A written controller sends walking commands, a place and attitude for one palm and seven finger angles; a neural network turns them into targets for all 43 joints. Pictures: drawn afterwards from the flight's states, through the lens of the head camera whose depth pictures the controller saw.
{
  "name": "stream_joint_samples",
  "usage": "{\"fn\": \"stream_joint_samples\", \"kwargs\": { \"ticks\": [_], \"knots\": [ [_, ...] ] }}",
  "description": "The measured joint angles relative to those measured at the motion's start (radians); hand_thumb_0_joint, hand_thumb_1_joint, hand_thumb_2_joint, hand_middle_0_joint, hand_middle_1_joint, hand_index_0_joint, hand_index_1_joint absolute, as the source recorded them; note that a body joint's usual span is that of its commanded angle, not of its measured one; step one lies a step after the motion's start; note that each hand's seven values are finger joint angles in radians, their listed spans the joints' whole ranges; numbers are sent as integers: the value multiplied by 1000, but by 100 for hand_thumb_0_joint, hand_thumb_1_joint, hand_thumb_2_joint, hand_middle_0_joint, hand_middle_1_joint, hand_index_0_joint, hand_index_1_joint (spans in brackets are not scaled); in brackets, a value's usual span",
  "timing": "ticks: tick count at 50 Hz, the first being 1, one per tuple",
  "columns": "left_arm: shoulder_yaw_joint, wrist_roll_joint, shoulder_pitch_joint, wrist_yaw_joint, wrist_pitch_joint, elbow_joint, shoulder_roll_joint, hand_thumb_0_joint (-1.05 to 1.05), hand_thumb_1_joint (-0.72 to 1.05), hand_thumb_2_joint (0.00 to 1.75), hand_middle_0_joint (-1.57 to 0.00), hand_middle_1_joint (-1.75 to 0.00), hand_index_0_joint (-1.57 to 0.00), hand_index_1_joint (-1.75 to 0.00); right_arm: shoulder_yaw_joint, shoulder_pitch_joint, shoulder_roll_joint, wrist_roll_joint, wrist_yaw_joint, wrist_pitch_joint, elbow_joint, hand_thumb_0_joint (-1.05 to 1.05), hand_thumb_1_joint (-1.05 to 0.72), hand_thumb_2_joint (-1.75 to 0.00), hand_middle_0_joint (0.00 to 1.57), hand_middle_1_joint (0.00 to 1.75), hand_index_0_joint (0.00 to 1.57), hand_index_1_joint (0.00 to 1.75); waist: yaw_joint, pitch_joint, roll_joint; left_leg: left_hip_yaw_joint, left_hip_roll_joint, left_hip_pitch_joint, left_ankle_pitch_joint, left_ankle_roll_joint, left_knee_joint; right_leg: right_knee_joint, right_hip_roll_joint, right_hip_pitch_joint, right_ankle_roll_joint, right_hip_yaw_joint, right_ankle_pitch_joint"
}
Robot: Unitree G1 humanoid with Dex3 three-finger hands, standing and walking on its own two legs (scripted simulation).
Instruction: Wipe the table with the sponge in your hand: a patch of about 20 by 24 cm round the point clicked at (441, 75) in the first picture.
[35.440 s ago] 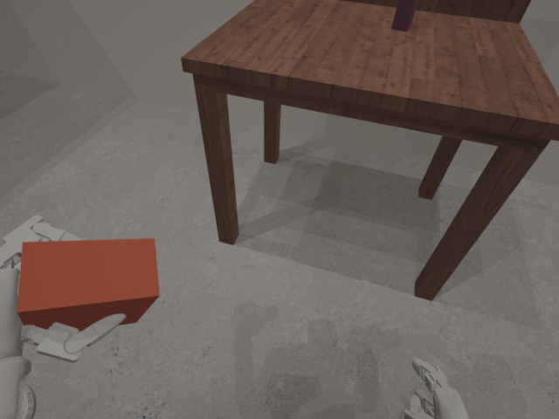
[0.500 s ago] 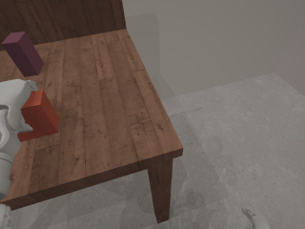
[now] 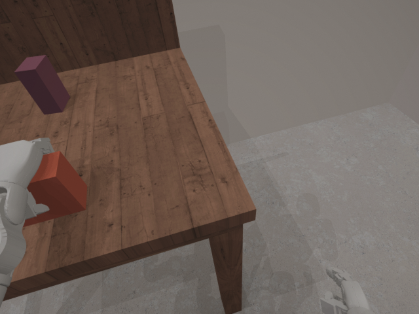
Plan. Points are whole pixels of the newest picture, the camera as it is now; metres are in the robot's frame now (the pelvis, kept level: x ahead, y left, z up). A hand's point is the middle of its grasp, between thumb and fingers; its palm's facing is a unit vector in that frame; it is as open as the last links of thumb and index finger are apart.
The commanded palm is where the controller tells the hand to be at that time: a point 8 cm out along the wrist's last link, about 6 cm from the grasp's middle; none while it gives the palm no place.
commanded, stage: wipe back along the first lane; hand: left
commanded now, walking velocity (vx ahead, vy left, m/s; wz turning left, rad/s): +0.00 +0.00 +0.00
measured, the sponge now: (39, 197) +0.27 +0.35 +0.11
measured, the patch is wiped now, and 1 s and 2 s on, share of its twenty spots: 0.90 0.90 0.90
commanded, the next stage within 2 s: lift the sponge slowly off the table in 0.36 s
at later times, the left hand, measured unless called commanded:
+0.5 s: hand (22, 207) +0.23 +0.33 +0.15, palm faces +0.05 +0.00 -1.00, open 9.8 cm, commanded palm +0.19 +0.33 +0.18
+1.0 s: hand (23, 209) +0.22 +0.32 +0.15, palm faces +0.03 -0.01 -1.00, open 9.8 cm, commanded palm +0.19 +0.33 +0.21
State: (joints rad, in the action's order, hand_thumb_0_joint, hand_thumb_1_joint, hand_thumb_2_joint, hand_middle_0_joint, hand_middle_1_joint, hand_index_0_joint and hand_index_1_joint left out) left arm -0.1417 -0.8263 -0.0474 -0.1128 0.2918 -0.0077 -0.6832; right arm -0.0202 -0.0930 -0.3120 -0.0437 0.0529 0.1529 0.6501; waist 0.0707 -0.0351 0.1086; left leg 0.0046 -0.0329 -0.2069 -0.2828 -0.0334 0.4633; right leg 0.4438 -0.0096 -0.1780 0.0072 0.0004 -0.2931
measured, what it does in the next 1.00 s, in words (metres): stands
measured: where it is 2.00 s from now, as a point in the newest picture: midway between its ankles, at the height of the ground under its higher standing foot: outside the picture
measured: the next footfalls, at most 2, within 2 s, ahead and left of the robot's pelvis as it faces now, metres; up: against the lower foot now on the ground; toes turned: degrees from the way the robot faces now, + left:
none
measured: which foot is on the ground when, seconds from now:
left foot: down 0.00-1.00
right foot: down 0.00-1.00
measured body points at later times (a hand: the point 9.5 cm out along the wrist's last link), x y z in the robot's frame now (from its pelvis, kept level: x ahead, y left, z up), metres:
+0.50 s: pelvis -0.02 +0.00 +0.00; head -0.03 -0.05 +0.45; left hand +0.22 +0.32 +0.20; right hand +0.19 -0.23 -0.10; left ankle -0.03 +0.10 -0.74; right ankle -0.04 -0.13 -0.74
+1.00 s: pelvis -0.02 -0.01 +0.00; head -0.02 -0.05 +0.45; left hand +0.22 +0.32 +0.21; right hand +0.21 -0.23 -0.10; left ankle -0.03 +0.10 -0.74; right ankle -0.04 -0.13 -0.74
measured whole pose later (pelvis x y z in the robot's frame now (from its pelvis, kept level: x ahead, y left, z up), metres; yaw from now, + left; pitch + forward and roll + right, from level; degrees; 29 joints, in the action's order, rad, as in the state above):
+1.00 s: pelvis -0.02 -0.01 +0.00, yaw +1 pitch -2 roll +0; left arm -0.09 -0.80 0.02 -0.14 0.34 0.13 -0.69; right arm -0.05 -0.04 -0.30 -0.03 0.11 0.12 0.67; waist 0.11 0.01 0.11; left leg 0.02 -0.02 -0.16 -0.25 -0.02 0.44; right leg 0.44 0.00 -0.13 -0.01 0.01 -0.27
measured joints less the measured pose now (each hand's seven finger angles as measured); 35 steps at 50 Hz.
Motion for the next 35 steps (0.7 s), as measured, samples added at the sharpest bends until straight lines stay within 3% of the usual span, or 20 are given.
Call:
{"fn": "stream_joint_samples", "kwargs": {
  "ticks": [9, 17, 25, 35],
  "knots": [
    [17, 10, 46, 5, 38, 71, 2, -1, -49, 110, -70, -140, -73, -143, -14, 28, 5, 2, 7, 1, 1, 1, -90, -90, 20, 30, 20, 30, 18, 16, -3, 1, 0, 10, 12, 2, 0, 9, 0, 6, -2, 1, 7],
    [33, -7, 53, 9, 66, 86, 8, -1, -48, 110, -70, -140, -73, -143, -25, 36, 10, 4, 18, -5, -2, 1, -90, -90, 20, 30, 20, 30, 15, 25, -5, -1, 3, 15, 26, 5, -5, 9, 3, 8, -5, -1, 19],
    [29, 9, 108, 9, 72, 134, 12, 0, -48, 110, -70, -140, -73, -143, -26, 22, 4, 5, 21, -9, 2, 1, -90, -90, 20, 30, 20, 30, 15, 22, 2, -7, 4, 25, 27, 6, -5, 16, 4, 13, -6, -7, 19],
    [42, 10, 83, 0, 69, 122, 4, 0, -49, 110, -71, -139, -74, -142, -29, 26, 6, 9, 38, -21, 19, 1, -90, -90, 20, 30, 20, 30, 23, 36, -1, 0, 6, 33, 34, 9, -10, 14, 6, 21, -10, -1, 22]
  ]
}}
